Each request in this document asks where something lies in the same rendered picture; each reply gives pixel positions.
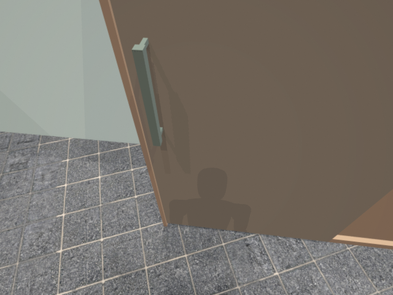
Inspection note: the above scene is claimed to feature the wardrobe door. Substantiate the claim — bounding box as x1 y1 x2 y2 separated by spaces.
338 190 393 241
110 0 393 242

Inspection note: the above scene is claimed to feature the handle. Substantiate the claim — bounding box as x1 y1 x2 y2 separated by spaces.
132 38 163 146

